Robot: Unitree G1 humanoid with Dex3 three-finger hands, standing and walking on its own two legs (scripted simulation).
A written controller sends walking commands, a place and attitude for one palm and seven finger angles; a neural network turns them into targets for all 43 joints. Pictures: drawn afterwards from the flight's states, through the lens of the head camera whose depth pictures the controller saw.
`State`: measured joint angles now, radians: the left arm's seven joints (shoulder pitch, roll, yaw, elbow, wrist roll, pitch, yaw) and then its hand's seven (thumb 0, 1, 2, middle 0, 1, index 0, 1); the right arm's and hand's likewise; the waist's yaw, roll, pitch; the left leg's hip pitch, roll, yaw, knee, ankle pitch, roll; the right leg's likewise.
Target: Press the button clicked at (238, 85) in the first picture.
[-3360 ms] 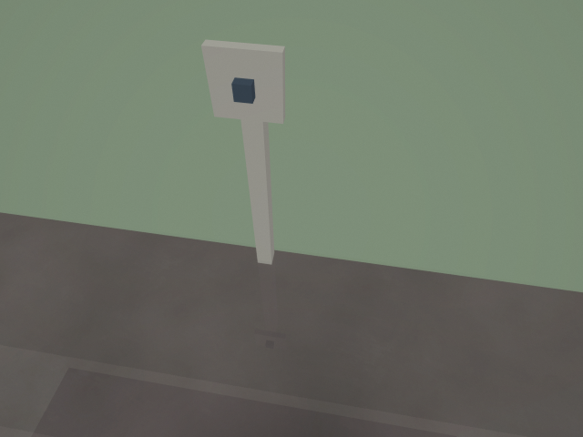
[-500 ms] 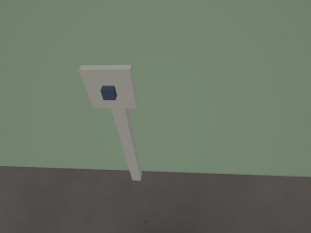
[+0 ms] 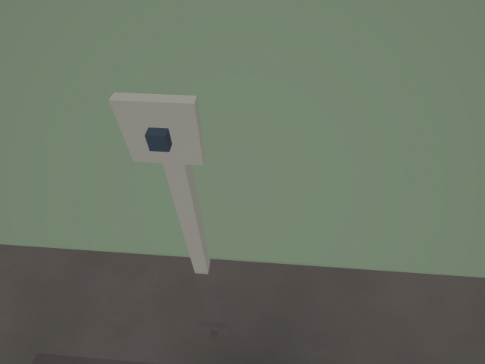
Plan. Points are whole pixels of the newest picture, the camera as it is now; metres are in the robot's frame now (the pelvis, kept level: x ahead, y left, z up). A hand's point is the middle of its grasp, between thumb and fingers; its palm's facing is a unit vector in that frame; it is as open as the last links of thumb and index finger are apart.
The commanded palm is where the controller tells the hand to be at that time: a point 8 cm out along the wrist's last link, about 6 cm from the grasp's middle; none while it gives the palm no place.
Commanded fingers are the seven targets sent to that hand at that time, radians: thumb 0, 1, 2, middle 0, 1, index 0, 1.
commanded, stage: come to a stop and stand still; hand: left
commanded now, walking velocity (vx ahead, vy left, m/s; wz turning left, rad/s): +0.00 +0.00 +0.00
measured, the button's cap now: (159, 138) +0.56 +0.22 +0.04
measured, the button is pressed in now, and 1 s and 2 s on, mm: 0 0 0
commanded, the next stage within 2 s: look again from close up in 0.80 s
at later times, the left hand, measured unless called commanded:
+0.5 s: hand out of the picture +0.05 +0.16 -0.17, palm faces +0.02 -0.98 -0.22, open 7.3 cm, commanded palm none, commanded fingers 0.00 0.90 0.90 -0.20 -0.30 -0.20 -0.30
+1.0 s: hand out of the picture +0.04 +0.14 -0.17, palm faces +0.04 -0.98 -0.20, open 7.3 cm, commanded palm none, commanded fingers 0.00 0.90 0.90 -0.20 -0.30 -0.20 -0.30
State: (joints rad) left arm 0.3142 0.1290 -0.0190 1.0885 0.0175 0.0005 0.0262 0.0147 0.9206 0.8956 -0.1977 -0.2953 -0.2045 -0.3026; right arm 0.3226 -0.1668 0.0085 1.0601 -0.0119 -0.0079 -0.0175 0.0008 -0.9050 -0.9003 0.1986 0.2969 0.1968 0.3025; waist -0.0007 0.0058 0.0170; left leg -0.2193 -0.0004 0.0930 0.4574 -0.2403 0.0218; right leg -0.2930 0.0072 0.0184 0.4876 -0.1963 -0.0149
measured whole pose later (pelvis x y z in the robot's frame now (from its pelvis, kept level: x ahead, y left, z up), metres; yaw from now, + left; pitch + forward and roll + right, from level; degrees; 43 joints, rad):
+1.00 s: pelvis +0.04 -0.03 +0.00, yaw +1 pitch -1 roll +0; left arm 0.28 0.15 -0.01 1.11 0.01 -0.02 0.03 0.01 0.92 0.90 -0.20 -0.30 -0.20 -0.30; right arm 0.29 -0.14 0.01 1.14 -0.01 -0.02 -0.04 0.00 -0.90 -0.90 0.20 0.30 0.20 0.30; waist 0.00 0.00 0.03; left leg -0.12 0.05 0.06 0.41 -0.27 -0.03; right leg -0.18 0.06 -0.01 0.43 -0.23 -0.06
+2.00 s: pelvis +0.07 +0.03 +0.00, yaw +1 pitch +0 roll +0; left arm 0.31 0.16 0.02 1.11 0.02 0.01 0.04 0.00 0.91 0.90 -0.19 -0.29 -0.20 -0.30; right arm 0.36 -0.09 0.02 1.11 -0.02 -0.04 -0.05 0.00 -0.91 -0.90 0.20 0.30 0.20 0.30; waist 0.00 -0.05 0.03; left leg -0.12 -0.02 0.11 0.42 -0.30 0.07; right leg -0.32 -0.03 -0.03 0.76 -0.44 -0.03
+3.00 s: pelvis +0.07 -0.01 +0.00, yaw +2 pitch -1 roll +0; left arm 0.33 0.12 0.01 1.12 0.01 0.00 0.03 0.00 0.91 0.90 -0.19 -0.29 -0.20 -0.30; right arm 0.44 -0.09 0.01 1.16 -0.01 -0.01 -0.03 0.00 -0.90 -0.90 0.20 0.30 0.20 0.30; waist 0.01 -0.01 0.04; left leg -0.11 0.02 0.08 0.44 -0.32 0.01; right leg -0.26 -0.02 -0.08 0.48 -0.20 -0.03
